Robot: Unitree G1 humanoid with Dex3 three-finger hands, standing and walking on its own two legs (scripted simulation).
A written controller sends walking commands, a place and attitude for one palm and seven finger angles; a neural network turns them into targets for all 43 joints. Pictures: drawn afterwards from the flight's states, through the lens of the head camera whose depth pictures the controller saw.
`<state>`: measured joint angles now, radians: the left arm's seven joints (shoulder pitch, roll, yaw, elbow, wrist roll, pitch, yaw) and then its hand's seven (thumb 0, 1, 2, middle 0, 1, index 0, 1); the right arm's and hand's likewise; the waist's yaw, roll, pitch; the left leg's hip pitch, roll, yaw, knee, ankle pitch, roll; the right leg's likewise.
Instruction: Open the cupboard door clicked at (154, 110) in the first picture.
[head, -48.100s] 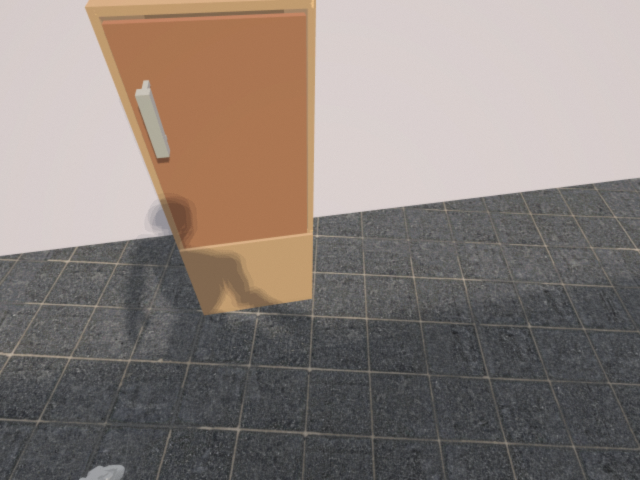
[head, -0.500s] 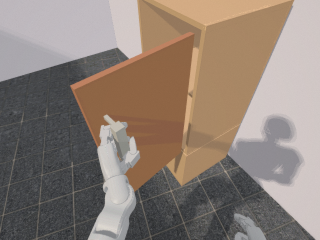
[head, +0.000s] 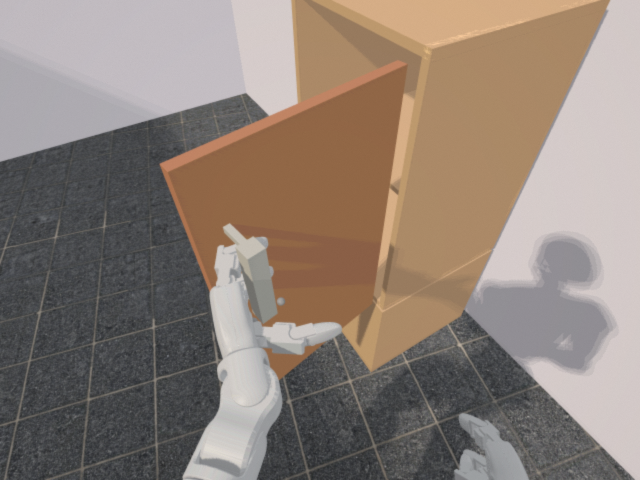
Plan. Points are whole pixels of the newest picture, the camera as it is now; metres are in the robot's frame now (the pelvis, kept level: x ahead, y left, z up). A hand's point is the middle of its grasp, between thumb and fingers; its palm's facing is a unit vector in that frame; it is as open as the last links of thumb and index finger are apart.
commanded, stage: open thumb and fingers to let go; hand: left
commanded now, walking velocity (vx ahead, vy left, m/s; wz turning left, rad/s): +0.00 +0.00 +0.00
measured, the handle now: (248, 273) +0.35 +0.12 +0.08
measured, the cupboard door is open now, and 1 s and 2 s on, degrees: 100 100 100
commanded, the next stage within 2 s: slide the hand sideways off the handle in 0.24 s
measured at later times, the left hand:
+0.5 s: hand (268, 323) +0.28 +0.08 +0.08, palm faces -0.01 -1.00 -0.08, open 16.3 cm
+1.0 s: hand (241, 356) +0.24 +0.11 +0.08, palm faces -0.07 -1.00 +0.00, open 16.4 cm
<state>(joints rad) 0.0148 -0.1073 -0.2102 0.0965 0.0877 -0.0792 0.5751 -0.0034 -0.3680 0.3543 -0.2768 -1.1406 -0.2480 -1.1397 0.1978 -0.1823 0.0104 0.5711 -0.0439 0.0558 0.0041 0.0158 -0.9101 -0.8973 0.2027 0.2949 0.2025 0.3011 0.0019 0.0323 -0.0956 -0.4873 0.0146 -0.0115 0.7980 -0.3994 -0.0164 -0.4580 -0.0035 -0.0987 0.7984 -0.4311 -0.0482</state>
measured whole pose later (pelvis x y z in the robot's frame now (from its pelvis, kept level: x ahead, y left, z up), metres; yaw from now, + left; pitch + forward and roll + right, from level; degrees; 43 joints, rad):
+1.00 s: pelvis +0.00 +0.02 +0.00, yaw -2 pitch +5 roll +0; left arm 0.30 0.10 -0.15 -0.14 -0.08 -0.17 0.04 -0.02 -0.50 0.30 -0.13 -0.30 -0.13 -0.29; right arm 0.26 -0.21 0.04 0.48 0.01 -0.07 -0.01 0.02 -0.91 -0.90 0.20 0.29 0.20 0.30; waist -0.01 0.03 -0.08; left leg -0.51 0.01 0.02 0.84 -0.42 0.01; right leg -0.49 -0.01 -0.06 0.82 -0.43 -0.02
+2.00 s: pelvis +0.00 +0.01 -0.01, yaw +0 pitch +5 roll -1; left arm 0.54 0.24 0.11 -0.34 -0.26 -0.15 -0.18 -0.02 -0.50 0.30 -0.15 -0.30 -0.15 -0.30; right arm 0.29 -0.23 0.04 0.50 0.05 -0.17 -0.07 0.02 -0.91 -0.90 0.20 0.30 0.20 0.30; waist 0.01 0.06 -0.11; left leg -0.51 0.02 -0.01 0.86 -0.43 0.00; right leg -0.46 0.01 -0.10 0.82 -0.44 -0.03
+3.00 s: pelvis +0.01 +0.02 +0.04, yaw -2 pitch -5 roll +0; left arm 0.45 0.33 0.33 -0.37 -0.06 -0.09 0.12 0.01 0.81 0.86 -0.20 -0.30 -0.20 -0.30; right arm 0.19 -0.23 0.02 0.64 0.01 -0.11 -0.07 0.02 -0.91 -0.90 0.20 0.30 0.20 0.30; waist 0.06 0.06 0.03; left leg -0.08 0.00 0.04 0.41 -0.25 0.02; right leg -0.05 0.00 -0.05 0.38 -0.24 -0.01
